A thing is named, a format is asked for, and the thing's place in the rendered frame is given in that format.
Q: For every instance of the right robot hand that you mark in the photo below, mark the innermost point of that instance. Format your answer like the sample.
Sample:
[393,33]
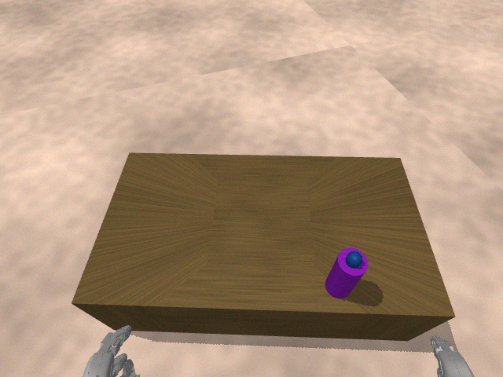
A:
[451,363]

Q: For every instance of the bottle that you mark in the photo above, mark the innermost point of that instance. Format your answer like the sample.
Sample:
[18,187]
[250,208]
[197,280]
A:
[348,269]

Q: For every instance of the left robot hand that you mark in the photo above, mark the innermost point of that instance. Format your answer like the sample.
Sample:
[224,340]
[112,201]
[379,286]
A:
[103,363]

